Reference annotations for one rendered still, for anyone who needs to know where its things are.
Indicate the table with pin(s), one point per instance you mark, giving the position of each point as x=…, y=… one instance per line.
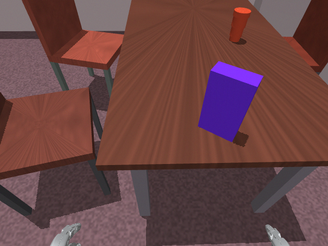
x=167, y=52

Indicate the left robot hand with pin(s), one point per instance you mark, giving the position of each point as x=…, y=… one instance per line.
x=66, y=234

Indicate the right robot hand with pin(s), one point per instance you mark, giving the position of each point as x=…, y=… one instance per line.
x=275, y=237

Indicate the chair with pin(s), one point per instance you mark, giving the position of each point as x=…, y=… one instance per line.
x=310, y=39
x=58, y=27
x=47, y=131

